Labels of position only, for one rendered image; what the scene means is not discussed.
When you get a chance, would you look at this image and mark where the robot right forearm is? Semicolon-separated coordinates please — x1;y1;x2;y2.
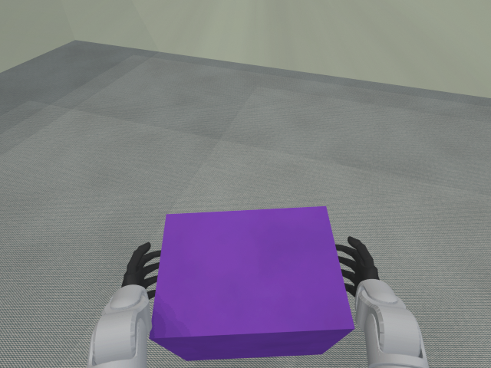
355;279;429;368

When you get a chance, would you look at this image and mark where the robot right hand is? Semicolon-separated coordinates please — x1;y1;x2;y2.
335;236;380;297

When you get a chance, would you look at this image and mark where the carton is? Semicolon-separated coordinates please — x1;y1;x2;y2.
149;206;355;361

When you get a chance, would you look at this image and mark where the robot left hand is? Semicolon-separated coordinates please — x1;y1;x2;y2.
121;242;161;299

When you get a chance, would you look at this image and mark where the robot left forearm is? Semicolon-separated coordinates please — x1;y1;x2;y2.
87;284;152;368

